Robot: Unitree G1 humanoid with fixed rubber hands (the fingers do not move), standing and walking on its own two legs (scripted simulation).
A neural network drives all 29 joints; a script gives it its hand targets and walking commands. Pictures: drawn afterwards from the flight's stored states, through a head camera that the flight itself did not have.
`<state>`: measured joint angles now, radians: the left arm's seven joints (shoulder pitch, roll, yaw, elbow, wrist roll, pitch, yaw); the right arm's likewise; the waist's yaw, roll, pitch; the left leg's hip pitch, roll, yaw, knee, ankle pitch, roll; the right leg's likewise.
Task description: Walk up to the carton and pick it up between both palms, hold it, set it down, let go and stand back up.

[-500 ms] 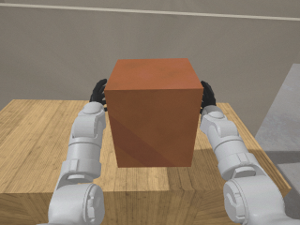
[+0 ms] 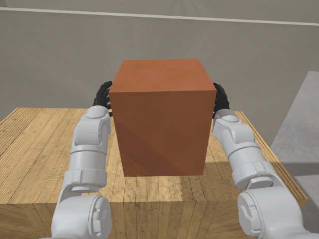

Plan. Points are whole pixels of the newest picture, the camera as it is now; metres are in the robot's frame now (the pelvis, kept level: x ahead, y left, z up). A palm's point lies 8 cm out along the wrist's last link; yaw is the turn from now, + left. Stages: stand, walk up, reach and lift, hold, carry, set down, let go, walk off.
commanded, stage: hold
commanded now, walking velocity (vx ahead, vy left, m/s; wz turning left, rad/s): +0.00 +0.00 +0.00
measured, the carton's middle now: (162, 116) +0.40 +0.01 +0.19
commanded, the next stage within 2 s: none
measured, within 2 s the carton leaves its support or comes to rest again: neither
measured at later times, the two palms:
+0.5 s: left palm (101, 111) +0.36 +0.17 +0.22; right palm (220, 113) +0.38 -0.13 +0.22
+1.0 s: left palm (100, 111) +0.36 +0.17 +0.22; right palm (220, 112) +0.38 -0.13 +0.22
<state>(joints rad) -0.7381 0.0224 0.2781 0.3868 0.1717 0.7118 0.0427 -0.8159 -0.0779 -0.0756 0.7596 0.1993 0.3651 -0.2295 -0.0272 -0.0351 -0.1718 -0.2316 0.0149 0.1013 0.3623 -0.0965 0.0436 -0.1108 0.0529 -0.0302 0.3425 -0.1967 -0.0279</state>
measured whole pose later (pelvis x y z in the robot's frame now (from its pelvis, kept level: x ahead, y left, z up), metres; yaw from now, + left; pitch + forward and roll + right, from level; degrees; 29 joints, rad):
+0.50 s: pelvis +0.00 +0.00 +0.00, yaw +0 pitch -2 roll -1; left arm -0.74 0.02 0.28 0.38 0.17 0.73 0.04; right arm -0.82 -0.08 -0.08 0.76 0.20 0.38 -0.23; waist -0.03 -0.04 -0.17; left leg -0.23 0.01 0.10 0.36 -0.09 0.05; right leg -0.11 0.05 -0.03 0.34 -0.19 -0.03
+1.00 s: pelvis +0.00 +0.00 +0.00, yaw +0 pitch -2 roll -1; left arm -0.74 0.02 0.28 0.37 0.17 0.74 0.04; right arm -0.82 -0.08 -0.08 0.75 0.20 0.39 -0.23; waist -0.03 -0.03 -0.17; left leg -0.23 0.01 0.10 0.36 -0.10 0.04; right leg -0.11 0.05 -0.03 0.34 -0.19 -0.03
